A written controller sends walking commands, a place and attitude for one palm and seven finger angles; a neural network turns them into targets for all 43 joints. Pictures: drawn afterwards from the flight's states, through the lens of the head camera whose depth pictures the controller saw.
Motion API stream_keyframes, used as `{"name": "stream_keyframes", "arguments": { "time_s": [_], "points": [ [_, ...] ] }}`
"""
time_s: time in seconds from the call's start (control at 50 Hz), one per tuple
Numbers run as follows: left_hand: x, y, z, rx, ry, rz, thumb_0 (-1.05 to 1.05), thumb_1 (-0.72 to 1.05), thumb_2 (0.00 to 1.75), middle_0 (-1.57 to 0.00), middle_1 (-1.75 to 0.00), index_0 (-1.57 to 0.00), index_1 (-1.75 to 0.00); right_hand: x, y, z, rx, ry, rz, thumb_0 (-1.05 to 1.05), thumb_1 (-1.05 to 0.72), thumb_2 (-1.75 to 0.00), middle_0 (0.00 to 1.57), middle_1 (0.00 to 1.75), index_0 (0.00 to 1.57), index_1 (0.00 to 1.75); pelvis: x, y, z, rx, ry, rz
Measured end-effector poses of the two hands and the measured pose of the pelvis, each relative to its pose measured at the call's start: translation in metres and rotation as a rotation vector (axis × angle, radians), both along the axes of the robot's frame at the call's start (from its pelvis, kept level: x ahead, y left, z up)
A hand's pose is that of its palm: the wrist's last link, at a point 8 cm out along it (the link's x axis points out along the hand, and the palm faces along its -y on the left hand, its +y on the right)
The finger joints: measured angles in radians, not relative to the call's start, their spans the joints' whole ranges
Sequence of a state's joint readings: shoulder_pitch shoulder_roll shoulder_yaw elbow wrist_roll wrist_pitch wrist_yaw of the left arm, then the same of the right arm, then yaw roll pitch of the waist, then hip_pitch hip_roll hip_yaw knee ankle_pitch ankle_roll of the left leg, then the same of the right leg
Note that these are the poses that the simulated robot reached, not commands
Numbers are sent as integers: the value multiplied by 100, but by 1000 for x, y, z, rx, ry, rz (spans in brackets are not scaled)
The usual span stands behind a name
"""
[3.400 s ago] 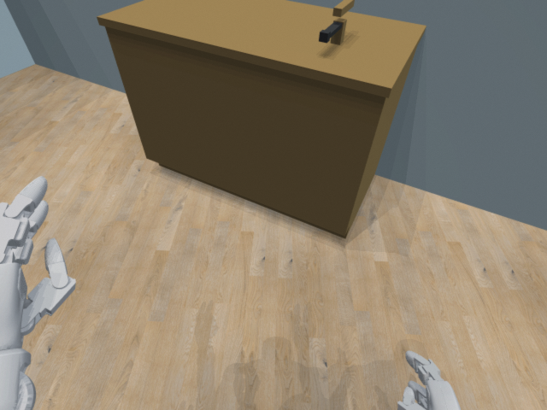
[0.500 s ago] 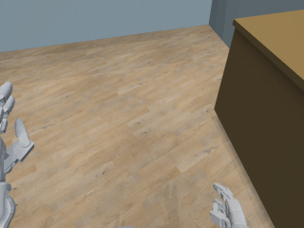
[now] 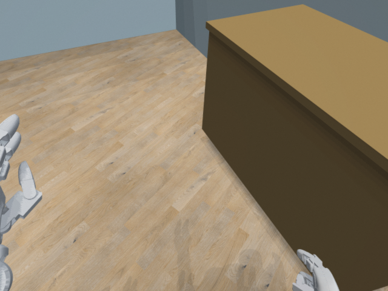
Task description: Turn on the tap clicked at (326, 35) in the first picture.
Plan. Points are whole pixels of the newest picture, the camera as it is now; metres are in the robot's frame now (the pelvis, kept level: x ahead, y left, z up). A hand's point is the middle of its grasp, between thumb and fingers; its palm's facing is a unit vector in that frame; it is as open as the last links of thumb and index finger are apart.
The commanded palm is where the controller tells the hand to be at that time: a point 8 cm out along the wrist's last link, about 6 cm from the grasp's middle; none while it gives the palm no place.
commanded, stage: turn to face it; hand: left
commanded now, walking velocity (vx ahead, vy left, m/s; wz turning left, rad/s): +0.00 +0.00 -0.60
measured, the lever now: out of the picture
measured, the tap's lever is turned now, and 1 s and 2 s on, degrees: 0 0 0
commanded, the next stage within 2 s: none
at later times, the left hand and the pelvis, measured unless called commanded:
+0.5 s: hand (165, 196) +0.23 +0.07 +0.16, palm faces -0.04 -0.85 -0.52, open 7.4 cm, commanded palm +0.18 +0.16 +0.18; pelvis -0.07 -0.05 -0.01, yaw -20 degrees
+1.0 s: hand (182, 197) +0.22 +0.04 +0.19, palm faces -0.16 -0.91 -0.37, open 7.5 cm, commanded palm +0.20 +0.10 +0.18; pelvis -0.10 -0.02 +0.00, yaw -38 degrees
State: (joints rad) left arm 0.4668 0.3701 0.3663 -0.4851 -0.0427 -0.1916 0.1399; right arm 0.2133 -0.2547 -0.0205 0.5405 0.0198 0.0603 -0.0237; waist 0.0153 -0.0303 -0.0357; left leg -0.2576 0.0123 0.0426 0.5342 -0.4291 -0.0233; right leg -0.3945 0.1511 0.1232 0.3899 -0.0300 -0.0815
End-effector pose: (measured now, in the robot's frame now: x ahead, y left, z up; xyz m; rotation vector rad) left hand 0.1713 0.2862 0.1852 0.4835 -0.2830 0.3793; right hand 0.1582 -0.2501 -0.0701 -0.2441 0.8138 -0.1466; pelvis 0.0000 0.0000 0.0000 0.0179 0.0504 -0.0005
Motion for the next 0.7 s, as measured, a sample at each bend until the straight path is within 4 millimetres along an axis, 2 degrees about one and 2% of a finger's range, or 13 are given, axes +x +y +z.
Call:
{"name": "stream_keyframes", "arguments": {
  "time_s": [0.08, 0.16, 0.26, 0.32, 0.38, 0.44, 0.5, 0.54, 0.6, 0.7],
  "points": [
    [-1, -6, -7, -14, -3, -68, 2, 89, 89, -21, -30, -21, -31, -23, 21, 0, 23, -14, -9, 1, -91, -90, 20, 30, 20, 30, -16, 6, -1, -1, -36, -58],
    [1, -15, 8, 21, -32, -122, 2, 88, 89, -21, -30, -21, -31, -45, 39, -2, 96, -31, -45, 1, -91, -90, 20, 30, 20, 30, -23, 7, 3, -40, -56, -117],
    [18, -41, 20, 45, -44, -190, 2, 89, 90, -20, -30, -21, -31, -73, 40, -11, 168, -19, -102, 1, -91, -90, 21, 30, 21, 30, -31, -1, 6, -79, -52, -200],
    [35, -67, 14, 67, -13, -243, 1, 89, 90, -20, -30, -20, -31, -92, 24, -18, 185, -15, -149, 1, -91, -90, 21, 30, 21, 30, -40, -15, 3, -74, -42, -248],
    [47, -104, 2, 99, 20, -308, 1, 89, 90, -20, -30, -20, -31, -114, -5, -30, 188, -22, -201, 1, -90, -90, 21, 30, 21, 30, -50, -35, -8, -50, -31, -285],
    [48, -143, -6, 105, 48, -400, 2, 89, 90, -20, -30, -21, -31, -139, -41, -41, 149, 14, -266, 1, -91, -90, 21, 30, 21, 30, -62, -44, -12, -59, -30, -307],
    [41, -168, -2, 125, 78, -497, 2, 88, 89, -21, -30, -21, -31, -167, -74, -36, 97, 55, -356, 1, -91, -90, 21, 30, 21, 30, -70, -49, -7, -29, -28, -350],
    [35, -175, 6, 163, 84, -538, 2, 88, 89, -21, -30, -21, -31, -183, -90, -29, 61, 70, -411, 1, -91, -90, 20, 30, 21, 30, -74, -51, -4, -18, -26, -381],
    [31, -175, 19, 211, 67, -551, 1, 88, 89, -22, -30, -22, -31, -201, -106, -19, 21, 75, -476, 1, -91, -90, 20, 30, 20, 30, -76, -53, 0, -14, -22, -418],
    [34, -165, 26, 179, 4, -517, 1, 88, 89, -21, -30, -22, -31, -217, -109, -9, -9, 43, -531, 1, -91, -90, 20, 30, 20, 30, -77, -50, 1, -18, -24, -474]
  ]
}}
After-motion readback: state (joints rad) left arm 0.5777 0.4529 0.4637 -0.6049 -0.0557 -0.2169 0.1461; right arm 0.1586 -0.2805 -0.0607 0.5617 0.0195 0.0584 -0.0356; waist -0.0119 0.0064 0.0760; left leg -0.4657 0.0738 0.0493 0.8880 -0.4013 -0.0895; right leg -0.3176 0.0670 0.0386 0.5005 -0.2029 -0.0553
